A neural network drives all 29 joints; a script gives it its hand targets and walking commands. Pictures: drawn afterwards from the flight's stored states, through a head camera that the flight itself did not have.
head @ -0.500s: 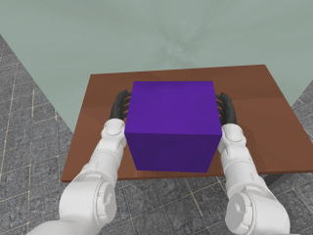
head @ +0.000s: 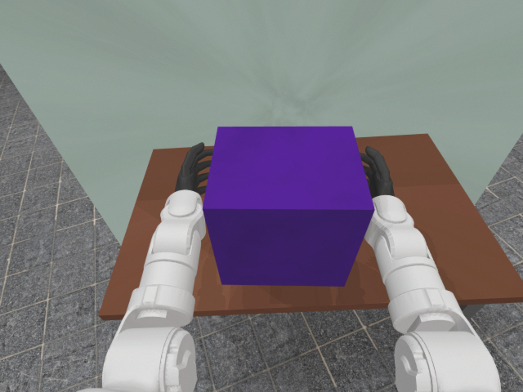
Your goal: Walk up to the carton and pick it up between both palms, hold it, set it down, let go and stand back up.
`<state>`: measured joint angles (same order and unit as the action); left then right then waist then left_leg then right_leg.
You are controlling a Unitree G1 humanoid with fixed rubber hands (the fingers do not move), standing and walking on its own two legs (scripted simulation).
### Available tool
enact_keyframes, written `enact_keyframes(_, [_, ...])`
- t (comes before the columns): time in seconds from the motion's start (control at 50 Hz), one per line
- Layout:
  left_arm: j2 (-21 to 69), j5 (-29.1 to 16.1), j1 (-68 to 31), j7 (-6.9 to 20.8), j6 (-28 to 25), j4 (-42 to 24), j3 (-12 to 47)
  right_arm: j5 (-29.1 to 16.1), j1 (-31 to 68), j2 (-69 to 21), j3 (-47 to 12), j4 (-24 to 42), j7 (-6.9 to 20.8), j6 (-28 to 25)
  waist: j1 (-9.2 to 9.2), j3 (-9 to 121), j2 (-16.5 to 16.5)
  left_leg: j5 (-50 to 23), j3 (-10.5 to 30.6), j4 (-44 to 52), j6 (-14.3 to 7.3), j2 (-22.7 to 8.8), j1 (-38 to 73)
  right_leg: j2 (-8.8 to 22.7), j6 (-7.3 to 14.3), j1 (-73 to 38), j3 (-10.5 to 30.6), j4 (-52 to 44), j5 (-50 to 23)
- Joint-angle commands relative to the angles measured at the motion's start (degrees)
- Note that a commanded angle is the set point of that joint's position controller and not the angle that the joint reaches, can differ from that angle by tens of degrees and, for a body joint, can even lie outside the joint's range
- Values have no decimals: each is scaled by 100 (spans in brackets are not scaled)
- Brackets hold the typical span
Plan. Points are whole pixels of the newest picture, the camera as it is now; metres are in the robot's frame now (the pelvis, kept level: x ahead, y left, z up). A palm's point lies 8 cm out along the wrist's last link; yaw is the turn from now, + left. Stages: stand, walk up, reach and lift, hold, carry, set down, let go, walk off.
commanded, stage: reach and lift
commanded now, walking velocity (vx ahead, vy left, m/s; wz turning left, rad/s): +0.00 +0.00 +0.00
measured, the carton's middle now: (283, 209) +0.38 -0.02 +0.08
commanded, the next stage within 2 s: hold in 1.62 s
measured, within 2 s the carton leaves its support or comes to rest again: neither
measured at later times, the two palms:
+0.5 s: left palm (178, 193) +0.37 +0.14 +0.14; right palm (378, 200) +0.36 -0.16 +0.12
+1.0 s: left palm (165, 196) +0.34 +0.14 +0.17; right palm (382, 201) +0.34 -0.15 +0.14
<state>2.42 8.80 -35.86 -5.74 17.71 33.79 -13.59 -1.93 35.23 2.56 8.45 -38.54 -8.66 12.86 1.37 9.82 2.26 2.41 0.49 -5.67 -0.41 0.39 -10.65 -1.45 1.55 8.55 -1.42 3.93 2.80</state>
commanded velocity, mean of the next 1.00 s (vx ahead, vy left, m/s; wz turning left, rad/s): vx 0.00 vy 0.00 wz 0.00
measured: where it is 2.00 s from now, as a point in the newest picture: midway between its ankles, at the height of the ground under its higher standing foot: outside the picture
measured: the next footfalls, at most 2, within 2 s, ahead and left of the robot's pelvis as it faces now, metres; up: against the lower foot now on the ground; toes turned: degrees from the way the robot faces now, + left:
none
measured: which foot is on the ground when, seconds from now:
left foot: down 0.00-1.00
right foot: down 0.00-1.00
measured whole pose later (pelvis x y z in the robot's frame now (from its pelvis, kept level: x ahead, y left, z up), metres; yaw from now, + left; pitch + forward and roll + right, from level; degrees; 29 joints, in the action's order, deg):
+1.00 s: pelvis -0.02 +0.01 +0.00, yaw -1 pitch -1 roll +0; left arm 6.4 13.0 -29.2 -0.8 43.4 -1.5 -15.7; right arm -6.2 30.4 2.8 1.8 -14.3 -11.5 29.7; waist 2.1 0.5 1.5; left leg -2.3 -0.7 2.9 -0.9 0.7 1.6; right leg -1.3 0.9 -0.5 0.5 0.9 0.5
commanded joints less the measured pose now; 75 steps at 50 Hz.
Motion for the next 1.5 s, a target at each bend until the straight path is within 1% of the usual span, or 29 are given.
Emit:
enact_keyframes(0.0, [2959,-229,-3547,836,44,-1196,1791,-414,3751,-3707,-2244,1433,284,16,13,1992,-441,-1476,48,-154,-284,222,555,72,-400,-1845,287,632,-2776])
enact_keyframes(0.06, [2848,-141,-3490,972,178,-1202,1652,-326,3700,-3558,-2102,1568,211,74,34,1748,-376,-1030,28,-18,-292,188,644,71,-434,-1619,270,460,-2144])
enact_keyframes(0.12, [2824,-94,-3574,1046,200,-1253,1639,-159,3746,-3377,-1921,1630,232,76,82,1704,-210,-842,-10,53,-261,160,808,61,-385,-1243,224,274,-1578])
enact_keyframes(0.2, [2916,-148,-3653,1047,188,-1346,1723,-3,4017,-3271,-1847,1943,321,10,113,2124,-203,-897,0,51,-191,83,1160,-4,-319,-906,107,107,-1111])
enact_keyframes(0.24, [2966,-142,-3726,987,172,-1493,1842,-1,4126,-3230,-1880,2052,399,-15,86,2405,-96,-1031,7,7,-139,57,1371,-27,-247,-710,70,41,-924])
enact_keyframes(0.26, [3019,-171,-3726,952,176,-1544,1896,-33,4157,-3234,-1931,2110,438,-15,90,2498,-124,-1098,4,-30,-107,37,1495,-43,-215,-632,39,16,-872])
enact_keyframes(0.34, [3114,-211,-3543,827,325,-1913,2115,-162,4150,-3120,-2202,2432,567,18,58,2851,-132,-1543,47,-121,-28,15,1944,-101,-150,-554,27,-37,-991])
enact_keyframes(0.38, [3116,-247,-3391,768,473,-2229,2224,-338,4044,-3031,-2373,2575,586,77,56,2859,-125,-1943,74,-166,42,-4,2155,-123,-125,-612,48,-45,-1272])
enact_keyframes(0.44, [3020,-314,-2884,754,814,-2597,2330,-598,3655,-2842,-2581,2816,544,253,84,2726,-177,-2423,75,-203,104,-1,2442,-146,-167,-852,105,-90,-1679])
enact_keyframes(0.52, [2892,-352,-2244,884,1420,-3104,2336,-894,3207,-2632,-2783,3222,378,577,117,2015,-223,-2660,98,-106,156,-1,2368,-130,-237,-1379,225,-122,-2035])
enact_keyframes(0.62, [2731,-247,-1890,1126,2094,-3862,2245,-1165,2877,-2630,-2898,3663,168,911,95,1230,-224,-2216,-25,194,101,50,2059,-29,-371,-1907,311,-80,-2169])
enact_keyframes(0.64, [2713,-250,-1876,1166,2189,-4037,2250,-1183,2867,-2627,-2895,3784,143,949,81,1135,-169,-2151,-15,237,87,61,1994,4,-384,-1996,343,-55,-2185])
enact_keyframes(0.72, [2662,-306,-1993,1252,2407,-4381,2312,-1192,3062,-2612,-2998,4217,99,1026,88,1171,-243,-1759,-56,428,-11,60,1865,77,-465,-2163,350,16,-2088])
enact_keyframes(0.82, [2721,-396,-2383,1217,2392,-4357,2452,-1095,3509,-2712,-2975,4490,151,1046,126,1431,-267,-1133,-82,519,-144,-3,1891,87,-520,-1727,266,13,-1370])
enact_keyframes(0.88, [2694,-394,-2426,1192,2406,-4125,2340,-1015,3555,-2645,-2887,4333,209,1114,68,1527,-376,-905,-70,531,-181,-39,2006,71,-506,-1537,209,-48,-1042])
enact_keyframes(0.9, [2681,-359,-2435,1192,2426,-4027,2298,-987,3567,-2642,-2847,4241,214,1140,62,1480,-332,-839,-80,539,-181,-41,1995,85,-504,-1504,227,-78,-951])
enact_keyframes(0.92, [2655,-330,-2437,1209,2449,-3923,2227,-928,3563,-2590,-2793,4151,228,1170,98,1412,-356,-779,-93,543,-203,-41,1997,70,-513,-1442,210,-98,-860])
enact_keyframes(0.94, [2625,-263,-2434,1231,2475,-3859,2145,-886,3504,-2559,-2723,4003,236,1215,81,1356,-396,-775,-104,559,-200,-44,2022,54,-512,-1386,193,-118,-799])
enact_keyframes(0.96, [2586,-230,-2448,1264,2509,-3810,2078,-869,3501,-2536,-2674,3878,239,1255,114,1275,-359,-726,-101,589,-213,-58,2055,55,-512,-1353,188,-145,-728])
enact_keyframes(1.0, [2597,-157,-2442,1323,2570,-3745,1973,-862,3450,-2523,-2583,3681,237,1300,114,1185,-303,-823,-105,598,-179,-47,2105,57,-490,-1376,195,-203,-819])
enact_keyframes(1.06, [2590,-129,-2390,1410,2666,-3911,1878,-910,3442,-2495,-2588,3689,200,1337,136,1279,-238,-1230,-106,607,-105,-59,2287,56,-479,-1551,207,-241,-1229])
enact_keyframes(1.1, [2586,-142,-2459,1432,2701,-4161,1972,-1014,3468,-2552,-2639,3839,185,1334,191,1473,-158,-1618,-99,603,-54,-49,2440,29,-460,-1647,231,-250,-1530])
enact_keyframes(1.12, [2604,-176,-2457,1440,2725,-4301,2039,-1059,3508,-2522,-2674,3983,179,1323,184,1599,-99,-1817,-94,584,-13,-26,2557,16,-445,-1712,233,-253,-1684])
enact_keyframes(1.18, [2598,-250,-2368,1437,2841,-4667,2188,-1212,3496,-2438,-2845,4347,154,1331,203,1823,-89,-2383,-73,503,74,-23,2830,-31,-444,-1872,202,-270,-2136])
enact_keyframes(1.22, [2581,-283,-2252,1439,2935,-4802,2248,-1257,3492,-2368,-2868,4542,130,1367,229,1802,-104,-2542,-72,465,109,-16,2894,-29,-427,-1905,216,-287,-2222])
enact_keyframes(1.28, [2486,-295,-2152,1463,3105,-4980,2226,-1291,3278,-2229,-2832,4507,91,1449,270,1489,-124,-2592,-95,458,180,-8,2899,-30,-422,-2020,230,-328,-2248])
enact_keyframes(1.36, [2407,-218,-2058,1550,3319,-4928,2104,-1278,3194,-2058,-2671,4528,37,1557,323,998,-138,-2411,-109,530,205,-11,2840,-16,-421,-2006,221,-426,-1936])
enact_keyframes(1.44, [2313,-124,-2146,1604,3440,-4974,1980,-1229,3215,-1991,-2566,4391,29,1604,328,947,-127,-2237,-121,605,165,-9,2882,-1,-433,-1988,210,-477,-1729])
enact_keyframes(1.48, [2339,-126,-2271,1608,3437,-5019,1981,-1235,3313,-2008,-2562,4449,52,1592,341,1024,-112,-2193,-125,644,156,-14,2891,5,-448,-1976,206,-484,-1665])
